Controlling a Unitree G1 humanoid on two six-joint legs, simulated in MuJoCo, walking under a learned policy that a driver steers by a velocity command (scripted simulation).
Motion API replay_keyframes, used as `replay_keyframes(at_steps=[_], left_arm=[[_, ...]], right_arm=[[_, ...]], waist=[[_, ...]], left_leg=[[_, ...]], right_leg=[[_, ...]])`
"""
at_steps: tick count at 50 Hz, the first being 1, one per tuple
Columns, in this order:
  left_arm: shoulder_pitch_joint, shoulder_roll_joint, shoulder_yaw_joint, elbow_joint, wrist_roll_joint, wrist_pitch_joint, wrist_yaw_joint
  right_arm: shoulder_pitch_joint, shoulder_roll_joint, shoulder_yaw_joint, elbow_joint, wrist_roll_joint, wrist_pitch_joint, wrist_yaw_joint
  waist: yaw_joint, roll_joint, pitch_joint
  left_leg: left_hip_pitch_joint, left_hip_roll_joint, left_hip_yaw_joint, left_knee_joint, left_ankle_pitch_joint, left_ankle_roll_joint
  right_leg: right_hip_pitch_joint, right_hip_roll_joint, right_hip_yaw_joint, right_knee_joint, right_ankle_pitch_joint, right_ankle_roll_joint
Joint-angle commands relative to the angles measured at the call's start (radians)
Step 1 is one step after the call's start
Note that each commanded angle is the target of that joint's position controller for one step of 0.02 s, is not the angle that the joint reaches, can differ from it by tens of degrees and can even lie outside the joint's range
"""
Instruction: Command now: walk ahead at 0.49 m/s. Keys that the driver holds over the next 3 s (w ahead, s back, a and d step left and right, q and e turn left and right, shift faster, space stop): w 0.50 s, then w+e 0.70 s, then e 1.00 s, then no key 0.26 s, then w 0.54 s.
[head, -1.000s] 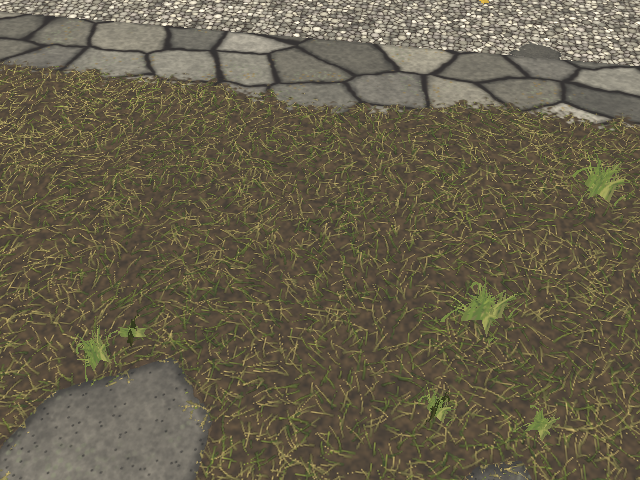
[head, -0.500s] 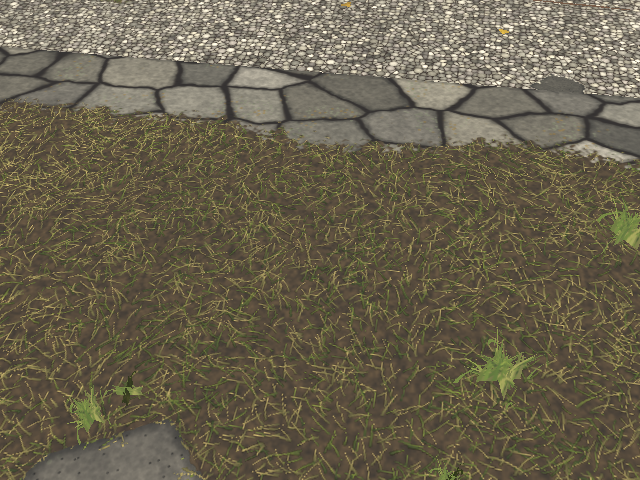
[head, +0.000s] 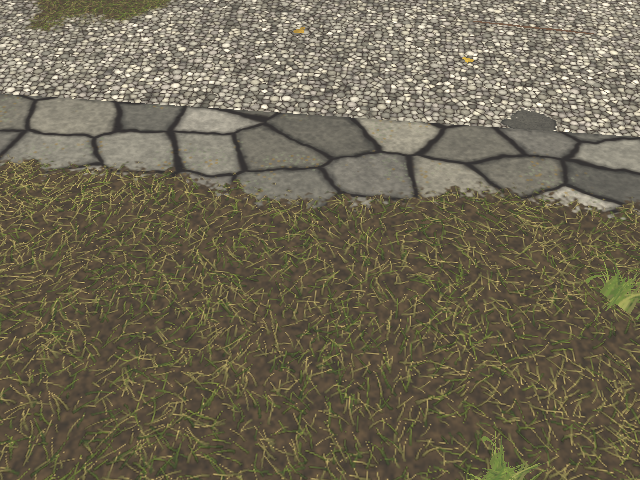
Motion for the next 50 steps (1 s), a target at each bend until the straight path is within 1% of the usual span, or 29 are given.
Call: replay_keyframes(at_steps=[1, 5, 8, 10, 12, 13, 14, 15, 16, 17, 18, 19, 20, 22, 24, 28, 32, 36, 39, 40, 41, 42, 43, 44, 45, 46, 47, 49, 50], left_arm=[[0.034, 0.044, 0.012, -0.042, 0.012, 0.005, 0.007], [-0.126, 0.029, 0.006, -0.083, 0.003, -0.006, -0.005], [-0.214, 0.033, 0.002, -0.110, -0.007, -0.009, -0.021], [-0.250, 0.042, 0.003, -0.132, -0.010, -0.015, -0.035], [-0.229, 0.064, 0.009, -0.138, -0.010, -0.024, -0.046], [-0.178, 0.081, 0.018, -0.128, -0.009, -0.028, -0.047], [-0.059, 0.114, 0.038, -0.093, -0.007, -0.031, -0.045], [0.141, 0.181, 0.066, -0.039, -0.003, -0.033, -0.037], [0.288, 0.293, 0.095, -0.012, 0.014, -0.025, -0.034], [0.314, 0.235, 0.077, -0.004, 0.012, -0.023, -0.038], [0.232, 0.168, 0.055, -0.017, 0.007, -0.025, -0.039], [0.130, 0.131, 0.041, -0.042, 0.005, -0.023, -0.039], [0.058, 0.099, 0.030, -0.053, 0.009, -0.022, -0.045], [0.020, 0.065, 0.021, -0.045, 0.018, -0.026, -0.054], [0.056, 0.084, 0.027, -0.019, 0.018, -0.031, -0.051], [0.141, 0.109, 0.032, 0.017, 0.011, -0.021, -0.029], [0.199, 0.133, 0.039, 0.032, 0.000, -0.010, -0.011], [0.251, 0.133, 0.045, 0.054, -0.012, 0.003, -0.001], [0.229, 0.152, 0.058, 0.049, -0.012, 0.017, 0.008], [0.212, 0.152, 0.060, 0.042, -0.011, 0.022, 0.008], [0.196, 0.130, 0.053, 0.029, -0.005, 0.025, 0.007], [0.174, 0.084, 0.036, -0.006, 0.009, 0.026, 0.004], [0.308, -0.047, 0.002, -0.027, -0.001, 0.007, -0.001], [0.305, 0.039, 0.018, -0.020, -0.028, -0.004, 0.000], [0.210, 0.127, 0.042, -0.042, -0.040, -0.004, 0.003], [0.158, 0.127, 0.046, -0.053, -0.034, 0.002, 0.007], [0.137, 0.112, 0.051, -0.062, -0.021, 0.008, 0.008], [0.158, 0.070, 0.055, -0.065, -0.020, 0.032, 0.001], [0.156, 0.050, 0.054, -0.072, -0.021, 0.042, -0.001]], right_arm=[[-0.040, -0.134, -0.022, -0.056, 0.002, -0.017, -0.020], [0.039, -0.161, -0.026, -0.039, 0.018, -0.004, -0.034], [0.094, -0.169, -0.029, -0.016, 0.025, 0.007, -0.034], [0.113, -0.170, -0.032, -0.005, 0.026, 0.017, -0.036], [0.104, -0.182, -0.038, -0.003, 0.027, 0.027, -0.038], [0.085, -0.189, -0.040, -0.007, 0.026, 0.033, -0.039], [0.065, -0.180, -0.035, -0.013, 0.023, 0.038, -0.039], [0.054, -0.144, -0.020, -0.031, 0.010, 0.038, -0.038], [0.147, -0.038, 0.013, -0.049, 0.006, 0.019, -0.031], [0.157, -0.046, 0.015, -0.038, 0.018, -0.009, -0.026], [0.072, -0.151, -0.013, -0.060, 0.045, -0.023, -0.022], [0.002, -0.164, -0.017, -0.082, 0.049, -0.026, -0.024], [-0.035, -0.151, -0.020, -0.087, 0.034, -0.020, -0.031], [-0.007, -0.112, -0.025, -0.080, 0.022, 0.009, -0.036], [0.006, -0.086, -0.025, -0.076, 0.020, 0.027, -0.039], [-0.162, -0.088, -0.031, -0.141, 0.003, 0.025, -0.043], [-0.312, -0.073, -0.026, -0.181, 0.012, 0.011, -0.033], [-0.411, -0.084, -0.022, -0.216, 0.023, -0.006, -0.015], [-0.374, -0.127, -0.036, -0.218, 0.024, -0.021, -0.008], [-0.315, -0.147, -0.046, -0.204, 0.024, -0.025, -0.010], [-0.181, -0.185, -0.068, -0.165, 0.021, -0.028, -0.017], [-0.001, -0.250, -0.087, -0.138, 0.005, -0.030, -0.026], [0.086, -0.332, -0.106, -0.122, -0.002, -0.018, -0.025], [0.076, -0.241, -0.083, -0.129, 0.001, -0.017, -0.024], [0.000, -0.168, -0.063, -0.148, 0.006, -0.019, -0.026], [-0.073, -0.141, -0.053, -0.157, 0.007, -0.017, -0.025], [-0.122, -0.116, -0.046, -0.155, 0.002, -0.014, -0.024], [-0.153, -0.096, -0.043, -0.142, -0.007, -0.016, -0.024], [-0.148, -0.104, -0.048, -0.133, -0.006, -0.019, -0.025]], waist=[[0.047, 0.074, 0.053], [-0.011, 0.078, 0.054], [-0.046, 0.088, 0.071], [-0.049, 0.094, 0.081], [-0.024, 0.107, 0.068], [0.011, 0.118, 0.042], [0.075, 0.112, -0.026], [0.152, 0.069, -0.162], [0.149, -0.157, -0.315], [0.150, -0.228, -0.385], [0.135, -0.151, -0.248], [0.103, -0.086, -0.154], [0.074, -0.021, -0.087], [0.021, -0.047, -0.043], [0.005, -0.038, -0.021], [0.035, -0.008, 0.024], [0.076, -0.019, 0.050], [0.097, -0.035, 0.077], [0.055, -0.059, 0.055], [0.021, -0.068, 0.025], [-0.040, -0.054, -0.058], [-0.110, 0.032, -0.216], [-0.056, 0.330, -0.364], [-0.065, 0.327, -0.374], [-0.066, 0.225, -0.223], [-0.038, 0.143, -0.136], [-0.011, 0.126, -0.076], [0.032, 0.163, -0.031], [0.037, 0.153, -0.017]], left_leg=[[-0.098, 0.283, -0.214, -0.204, 0.066, 0.172], [-0.015, 0.266, -0.163, -0.186, 0.082, 0.126], [0.072, 0.294, -0.166, -0.153, 0.056, 0.120], [0.144, 0.326, -0.180, -0.114, 0.057, 0.112], [0.188, 0.351, -0.194, -0.060, 0.104, 0.097], [0.191, 0.346, -0.186, -0.003, 0.211, 0.084], [0.174, 0.303, -0.148, 0.137, 0.377, 0.062], [0.047, 0.243, -0.094, 0.393, 0.377, 0.028], [-0.373, 0.085, -0.007, 0.807, 0.043, -0.053], [-0.541, 0.040, -0.149, 0.986, -0.424, -0.049], [-0.626, 0.106, -0.188, 1.062, -0.373, -0.025], [-0.615, 0.164, -0.155, 1.035, -0.274, -0.016], [-0.573, 0.200, -0.138, 0.972, -0.197, -0.020], [-0.460, 0.238, -0.136, 0.881, -0.117, -0.031], [-0.456, 0.238, -0.121, 0.842, -0.074, -0.046], [-0.562, 0.234, -0.114, 0.616, 0.085, -0.079], [-0.500, 0.182, -0.097, 0.362, 0.221, -0.095], [-0.461, 0.158, -0.112, 0.243, 0.200, -0.091], [-0.344, 0.141, -0.117, 0.190, 0.111, -0.073], [-0.251, 0.127, -0.101, 0.176, 0.071, -0.061], [-0.064, 0.122, -0.091, 0.165, 0.053, -0.035], [0.229, 0.275, -0.236, 0.194, 0.021, 0.023], [0.600, 0.523, -0.651, 0.126, -0.089, 0.167], [0.574, 0.531, -0.810, 0.026, -0.256, 0.176], [0.433, 0.493, -0.652, 0.008, -0.270, 0.123], [0.283, 0.456, -0.513, -0.012, -0.190, 0.092], [0.162, 0.421, -0.422, -0.045, -0.111, 0.084], [0.040, 0.370, -0.279, -0.107, -0.037, 0.071], [0.018, 0.367, -0.233, -0.127, 0.004, 0.079]], right_leg=[[-0.026, -0.043, 0.003, -0.145, 0.156, 0.027], [0.006, 0.003, -0.035, -0.428, 0.306, 0.036], [0.011, 0.024, -0.047, -0.528, 0.284, 0.036], [0.003, 0.032, -0.043, -0.577, 0.222, 0.017], [0.056, 0.047, -0.051, -0.619, 0.143, -0.011], [0.139, 0.070, -0.071, -0.639, 0.115, -0.028], [0.298, 0.104, -0.098, -0.662, 0.106, -0.052], [0.582, 0.040, -0.025, -0.636, 0.131, -0.102], [1.001, -0.215, 0.385, -0.673, 0.029, -0.248], [1.063, -0.288, 0.683, -0.825, -0.059, -0.294], [0.950, -0.255, 0.563, -0.836, -0.078, -0.239], [0.800, -0.219, 0.411, -0.853, -0.005, -0.206], [0.663, -0.172, 0.308, -0.893, 0.069, -0.189], [0.518, -0.107, 0.186, -0.957, 0.142, -0.168], [0.483, -0.088, 0.119, -0.985, 0.243, -0.182], [0.521, -0.080, 0.091, -1.006, 0.325, -0.188], [0.530, -0.053, 0.077, -1.009, 0.223, -0.166], [0.589, -0.084, 0.125, -0.952, 0.178, -0.160], [0.616, -0.109, 0.174, -0.875, 0.204, -0.136], [0.608, -0.094, 0.174, -0.814, 0.272, -0.124], [0.570, -0.037, 0.143, -0.669, 0.359, -0.099], [0.407, 0.042, 0.087, -0.375, 0.218, -0.065], [0.013, 0.196, -0.009, -0.018, -0.279, 0.005], [-0.107, 0.151, 0.097, 0.153, -0.377, -0.001], [-0.153, 0.103, 0.098, 0.186, -0.296, -0.014], [-0.120, 0.053, 0.068, 0.166, -0.207, -0.014], [-0.078, 0.024, 0.064, 0.121, -0.145, -0.010], [0.010, -0.013, 0.057, 0.064, -0.090, -0.010], [0.011, -0.017, 0.047, 0.052, -0.075, -0.008]])
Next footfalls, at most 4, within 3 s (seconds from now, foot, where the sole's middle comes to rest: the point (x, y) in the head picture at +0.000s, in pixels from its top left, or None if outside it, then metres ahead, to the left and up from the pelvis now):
0.30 right None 0.33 -0.17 -0.78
0.84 left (294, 427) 0.64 0.06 -0.78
1.36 right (432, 352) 0.81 -0.27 -0.78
1.88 left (356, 311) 0.94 -0.10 -0.78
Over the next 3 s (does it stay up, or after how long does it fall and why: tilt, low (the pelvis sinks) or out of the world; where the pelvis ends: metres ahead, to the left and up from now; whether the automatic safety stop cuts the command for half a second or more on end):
stays up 0.85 -0.24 0.00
